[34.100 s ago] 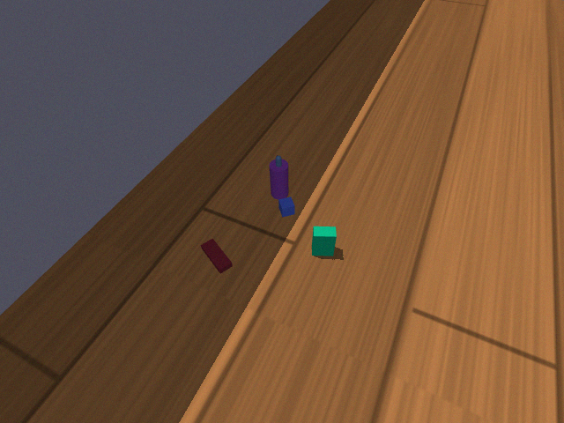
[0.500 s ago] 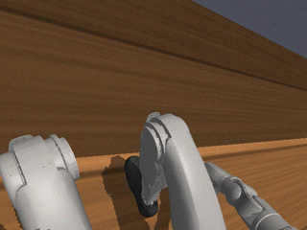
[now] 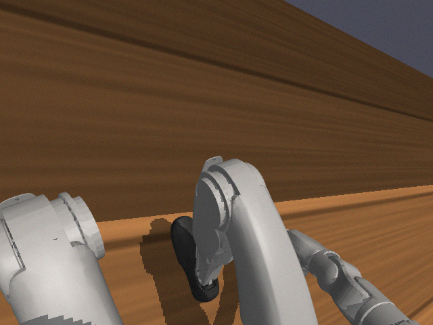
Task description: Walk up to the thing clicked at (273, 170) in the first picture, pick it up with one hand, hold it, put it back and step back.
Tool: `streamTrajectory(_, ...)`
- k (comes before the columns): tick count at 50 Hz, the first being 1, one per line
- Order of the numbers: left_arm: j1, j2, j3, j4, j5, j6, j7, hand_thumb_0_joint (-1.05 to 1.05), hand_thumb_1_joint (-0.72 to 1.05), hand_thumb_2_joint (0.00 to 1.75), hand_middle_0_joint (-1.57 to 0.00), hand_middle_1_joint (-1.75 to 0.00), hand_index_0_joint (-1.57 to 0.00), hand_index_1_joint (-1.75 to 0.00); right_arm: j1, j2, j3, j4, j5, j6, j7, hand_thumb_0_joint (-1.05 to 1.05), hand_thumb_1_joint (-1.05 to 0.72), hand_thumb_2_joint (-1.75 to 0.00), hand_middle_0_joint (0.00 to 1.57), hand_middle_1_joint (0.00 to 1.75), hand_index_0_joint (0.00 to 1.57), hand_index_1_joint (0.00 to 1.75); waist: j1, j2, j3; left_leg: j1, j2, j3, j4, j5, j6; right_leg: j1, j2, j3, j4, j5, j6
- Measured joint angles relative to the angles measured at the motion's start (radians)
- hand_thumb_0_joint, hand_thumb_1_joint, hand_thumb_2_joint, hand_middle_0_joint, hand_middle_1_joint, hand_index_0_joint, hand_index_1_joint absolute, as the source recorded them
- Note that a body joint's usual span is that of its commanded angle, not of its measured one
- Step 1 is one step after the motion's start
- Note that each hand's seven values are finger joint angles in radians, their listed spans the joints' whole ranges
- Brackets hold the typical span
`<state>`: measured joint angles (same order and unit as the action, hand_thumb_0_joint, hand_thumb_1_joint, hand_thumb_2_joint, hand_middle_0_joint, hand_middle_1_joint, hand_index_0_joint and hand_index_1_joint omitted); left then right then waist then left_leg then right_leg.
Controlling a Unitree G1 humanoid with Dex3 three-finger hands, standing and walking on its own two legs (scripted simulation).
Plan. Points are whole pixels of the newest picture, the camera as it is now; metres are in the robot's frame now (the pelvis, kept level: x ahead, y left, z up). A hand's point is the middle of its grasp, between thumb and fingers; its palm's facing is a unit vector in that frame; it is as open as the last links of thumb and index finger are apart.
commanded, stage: settle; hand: left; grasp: from the side
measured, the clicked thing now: out of the picture +0.43 +0.37 -0.16
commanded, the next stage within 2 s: lift in 1.92 s
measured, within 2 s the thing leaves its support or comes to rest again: leaves its support in 0.40 s
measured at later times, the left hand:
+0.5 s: hand out of the picture +0.40 +0.38 -0.14, palm faces +0.55 -0.83 -0.02, open 11.7 cm
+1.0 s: hand out of the picture +0.38 +0.38 -0.02, palm faces +0.54 -0.84 -0.07, open 11.7 cm
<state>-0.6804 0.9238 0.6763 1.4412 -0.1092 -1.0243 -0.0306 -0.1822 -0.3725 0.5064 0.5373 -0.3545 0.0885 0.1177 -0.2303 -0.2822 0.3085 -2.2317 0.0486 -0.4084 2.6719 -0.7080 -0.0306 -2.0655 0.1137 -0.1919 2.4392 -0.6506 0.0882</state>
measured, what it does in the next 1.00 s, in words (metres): stands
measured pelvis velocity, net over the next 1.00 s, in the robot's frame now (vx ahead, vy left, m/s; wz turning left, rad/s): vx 0.01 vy -0.01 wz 0.11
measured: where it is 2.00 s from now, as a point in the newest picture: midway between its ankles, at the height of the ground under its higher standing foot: (144, 303)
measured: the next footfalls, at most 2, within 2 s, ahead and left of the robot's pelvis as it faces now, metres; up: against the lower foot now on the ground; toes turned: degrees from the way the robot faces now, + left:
none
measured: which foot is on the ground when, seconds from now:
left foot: down 0.00-1.00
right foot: down 0.00-1.00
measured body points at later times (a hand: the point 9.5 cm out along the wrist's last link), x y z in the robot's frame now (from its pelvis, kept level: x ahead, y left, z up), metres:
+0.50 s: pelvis +0.00 +0.00 +0.02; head +0.22 +0.19 +0.35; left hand +0.36 +0.42 -0.13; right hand +0.18 -0.24 -0.03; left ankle +0.08 +0.13 -0.25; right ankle +0.14 -0.13 -0.24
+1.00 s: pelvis +0.01 -0.01 +0.05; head +0.20 +0.12 +0.43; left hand +0.34 +0.42 -0.02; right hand +0.20 -0.25 -0.05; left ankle +0.08 +0.13 -0.25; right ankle +0.14 -0.13 -0.25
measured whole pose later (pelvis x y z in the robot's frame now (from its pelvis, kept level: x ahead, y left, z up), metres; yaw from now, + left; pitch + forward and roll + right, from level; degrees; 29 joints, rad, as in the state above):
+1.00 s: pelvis +0.01 -0.01 +0.05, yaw +7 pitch +26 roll -11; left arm -0.55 0.60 0.59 0.93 -0.12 -0.63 -0.12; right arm 0.02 -0.30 0.19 0.63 -0.16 0.10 0.09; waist -0.13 -0.08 0.02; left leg -2.25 0.04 -0.24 2.46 -0.68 -0.04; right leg -2.11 0.02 -0.10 2.35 -0.70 0.06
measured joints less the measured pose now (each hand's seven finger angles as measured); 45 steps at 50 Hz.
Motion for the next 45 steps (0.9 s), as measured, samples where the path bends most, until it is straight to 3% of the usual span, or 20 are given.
streamTrajectory(10,0.002,-0.003,-0.001,-0.055,0.012,0.039,-0.014,-0.02,-0.42,0.84,-0.57,-0.93,-0.60,-0.94,0.010,0.011,-0.008,0.010,0.006,0.008,-0.001,0.00,-0.89,-0.89,0.20,0.30,0.20,0.30,0.008,0.003,0.000,0.000,-0.001,-0.002,-0.003,-0.010,0.002,0.007,-0.006,-0.005,-0.008,-0.009,-0.007)
streamTrajectory(16,0.026,-0.043,0.001,-0.135,0.019,0.095,-0.023,-0.02,-0.49,0.93,-0.57,-0.98,-0.60,-1.00,0.030,0.021,-0.036,0.023,0.016,0.012,-0.002,0.00,-0.89,-0.89,0.20,0.31,0.20,0.30,0.021,0.011,-0.013,-0.003,-0.002,0.002,-0.012,-0.011,0.000,0.006,-0.013,-0.005,-0.012,-0.013,-0.012)
streamTrajectory(25,0.091,-0.131,-0.015,-0.319,0.032,0.201,-0.019,-0.02,-0.54,0.99,-0.57,-1.00,-0.60,-1.02,0.087,0.045,-0.103,0.041,0.049,0.022,-0.006,0.00,-0.90,-0.90,0.20,0.30,0.20,0.30,0.051,0.037,-0.070,-0.001,-0.005,0.030,-0.058,-0.003,-0.005,0.007,-0.035,0.006,-0.035,-0.024,-0.022)
streamTrajectory(33,0.122,-0.196,-0.051,-0.442,0.013,0.288,-0.031,-0.02,-0.55,1.01,-0.58,-1.00,-0.61,-1.02,0.135,0.059,-0.186,0.058,0.100,0.021,-0.011,0.00,-0.90,-0.89,0.20,0.30,0.20,0.30,0.074,0.101,-0.155,-0.010,-0.007,0.076,-0.117,0.009,0.000,-0.003,-0.059,0.030,-0.064,-0.036,-0.031)
streamTrajectory(36,0.123,-0.216,-0.073,-0.459,-0.001,0.311,-0.048,-0.02,-0.55,1.01,-0.57,-1.00,-0.61,-1.02,0.150,0.059,-0.218,0.065,0.122,0.019,-0.012,0.00,-0.89,-0.89,0.20,0.30,0.20,0.30,0.082,0.127,-0.189,-0.016,-0.007,0.097,-0.137,0.015,0.003,-0.012,-0.067,0.044,-0.070,-0.040,-0.033)
streamTrajectory(45,0.125,-0.284,-0.085,-0.487,-0.013,0.369,-0.081,-0.02,-0.56,1.03,-0.57,-1.01,-0.60,-1.02,0.181,0.067,-0.290,0.077,0.176,0.013,-0.018,0.00,-0.88,-0.89,0.20,0.30,0.20,0.30,0.096,0.183,-0.260,-0.023,-0.005,0.146,-0.186,0.028,0.002,-0.039,-0.083,0.079,-0.082,-0.044,-0.032)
